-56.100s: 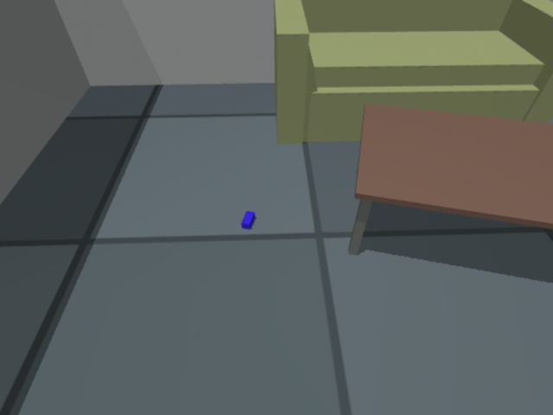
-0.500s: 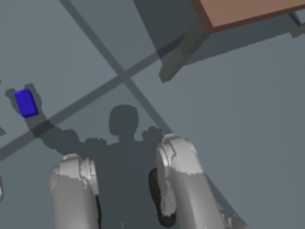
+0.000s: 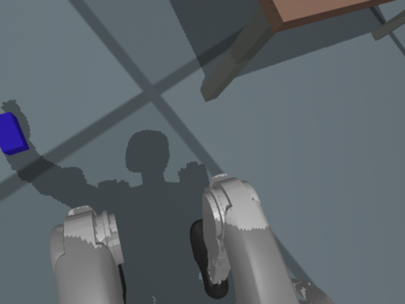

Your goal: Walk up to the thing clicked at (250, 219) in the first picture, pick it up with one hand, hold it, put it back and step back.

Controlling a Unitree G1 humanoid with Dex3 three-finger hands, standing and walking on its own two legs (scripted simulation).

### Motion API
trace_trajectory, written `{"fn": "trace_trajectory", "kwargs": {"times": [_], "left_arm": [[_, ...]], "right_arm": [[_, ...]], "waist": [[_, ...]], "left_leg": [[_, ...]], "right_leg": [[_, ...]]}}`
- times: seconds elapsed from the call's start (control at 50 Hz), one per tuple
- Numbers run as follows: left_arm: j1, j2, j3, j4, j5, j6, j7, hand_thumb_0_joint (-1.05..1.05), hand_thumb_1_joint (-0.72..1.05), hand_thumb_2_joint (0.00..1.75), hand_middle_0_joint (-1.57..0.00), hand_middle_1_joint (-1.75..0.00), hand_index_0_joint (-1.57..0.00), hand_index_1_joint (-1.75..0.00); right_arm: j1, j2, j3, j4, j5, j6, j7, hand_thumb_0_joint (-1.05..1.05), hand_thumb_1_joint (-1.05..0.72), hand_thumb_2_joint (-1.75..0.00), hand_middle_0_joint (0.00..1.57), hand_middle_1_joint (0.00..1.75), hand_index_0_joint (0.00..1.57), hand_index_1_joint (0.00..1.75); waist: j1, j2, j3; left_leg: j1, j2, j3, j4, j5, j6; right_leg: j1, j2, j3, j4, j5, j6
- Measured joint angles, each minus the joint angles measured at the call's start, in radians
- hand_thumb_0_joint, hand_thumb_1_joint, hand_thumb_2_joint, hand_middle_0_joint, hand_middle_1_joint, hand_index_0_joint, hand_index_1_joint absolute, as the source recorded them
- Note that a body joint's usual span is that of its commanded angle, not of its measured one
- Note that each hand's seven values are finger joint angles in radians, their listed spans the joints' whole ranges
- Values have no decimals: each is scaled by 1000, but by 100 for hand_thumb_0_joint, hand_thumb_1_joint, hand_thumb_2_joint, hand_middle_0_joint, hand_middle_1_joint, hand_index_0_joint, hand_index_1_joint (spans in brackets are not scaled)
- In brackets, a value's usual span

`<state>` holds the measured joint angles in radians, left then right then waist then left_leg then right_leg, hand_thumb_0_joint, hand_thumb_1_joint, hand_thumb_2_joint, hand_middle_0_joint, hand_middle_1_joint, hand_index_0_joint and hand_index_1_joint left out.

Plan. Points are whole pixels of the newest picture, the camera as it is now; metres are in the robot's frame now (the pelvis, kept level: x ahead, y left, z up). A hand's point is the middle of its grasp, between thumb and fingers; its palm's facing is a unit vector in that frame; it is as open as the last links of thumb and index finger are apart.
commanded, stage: rise first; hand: left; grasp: from above
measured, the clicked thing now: (9, 133) +0.51 +0.32 -0.31
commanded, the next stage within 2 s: none
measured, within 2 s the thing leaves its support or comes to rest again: neither
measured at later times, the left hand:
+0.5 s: hand out of the picture +0.46 +0.35 -0.19, palm faces -0.42 -0.15 -0.89, open 14.5 cm
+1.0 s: hand out of the picture +0.46 +0.35 -0.20, palm faces -0.42 -0.15 -0.90, open 14.5 cm
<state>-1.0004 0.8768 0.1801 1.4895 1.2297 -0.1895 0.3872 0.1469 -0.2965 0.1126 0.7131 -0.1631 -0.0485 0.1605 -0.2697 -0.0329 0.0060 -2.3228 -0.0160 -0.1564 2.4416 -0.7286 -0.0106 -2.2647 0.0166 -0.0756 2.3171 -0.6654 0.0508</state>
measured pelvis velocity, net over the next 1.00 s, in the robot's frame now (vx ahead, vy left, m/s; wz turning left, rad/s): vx -0.01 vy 0.00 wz -0.03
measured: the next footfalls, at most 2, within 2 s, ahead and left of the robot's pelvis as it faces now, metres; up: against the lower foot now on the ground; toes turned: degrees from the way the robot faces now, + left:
none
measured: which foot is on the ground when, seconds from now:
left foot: down 0.00-1.00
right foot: down 0.00-1.00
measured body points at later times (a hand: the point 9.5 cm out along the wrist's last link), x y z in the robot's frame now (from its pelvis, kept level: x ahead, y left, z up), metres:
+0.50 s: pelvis +0.00 +0.00 -0.01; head +0.26 +0.10 +0.35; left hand +0.48 +0.36 -0.14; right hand +0.04 -0.27 -0.09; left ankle +0.06 +0.12 -0.29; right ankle +0.10 -0.13 -0.29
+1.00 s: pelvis -0.01 +0.00 -0.01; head +0.26 +0.10 +0.35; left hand +0.48 +0.36 -0.14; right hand +0.04 -0.27 -0.09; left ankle +0.06 +0.12 -0.29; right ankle +0.10 -0.13 -0.29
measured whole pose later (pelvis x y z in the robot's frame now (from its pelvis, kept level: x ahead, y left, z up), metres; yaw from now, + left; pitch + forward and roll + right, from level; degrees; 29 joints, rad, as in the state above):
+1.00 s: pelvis -0.01 +0.00 -0.01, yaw -2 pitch +33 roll -12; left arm -1.02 0.96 0.17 1.55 1.24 -0.20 0.41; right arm 0.15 -0.31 0.17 0.69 -0.18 -0.07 0.19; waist -0.31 -0.05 0.04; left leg -2.34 -0.02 -0.18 2.48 -0.72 0.00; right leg -2.26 0.02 -0.10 2.32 -0.65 0.06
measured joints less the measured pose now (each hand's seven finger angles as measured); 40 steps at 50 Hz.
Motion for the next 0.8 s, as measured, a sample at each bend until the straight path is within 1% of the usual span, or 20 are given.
{"fn": "trace_trajectory", "kwargs": {"times": [0.16,0.56,0.76,0.8], "left_arm": [[-12,21,-3,20,7,-5,0,0,-57,104,-8,-95,-6,-97],[-28,76,1,63,18,-18,22,0,-58,105,-8,-95,-6,-97],[-27,92,10,57,18,-20,24,0,-58,105,-9,-95,-6,-97],[-26,91,7,53,17,-18,24,0,-58,105,-9,-95,-6,-97]], "right_arm": [[-6,-1,16,-8,-5,-2,3,0,-89,-89,20,30,20,30],[5,-9,50,-15,-16,-14,13,0,-89,-89,20,30,20,30],[4,-12,60,-19,-21,-24,20,0,-89,-89,20,30,20,30],[4,-12,60,-19,-21,-25,21,0,-89,-89,20,30,20,30]], "waist": [[-9,-4,11],[-34,-17,34],[-38,-23,44],[-38,-22,42]], "left_leg": [[-9,-1,-7,14,4,2],[-23,-3,-19,35,12,9],[-22,-2,-25,38,12,9],[-22,-2,-26,38,12,9]], "right_leg": [[-4,2,-6,6,6,4],[-6,5,-17,13,16,5],[-3,6,-22,11,18,8],[-3,6,-23,10,18,7]]}}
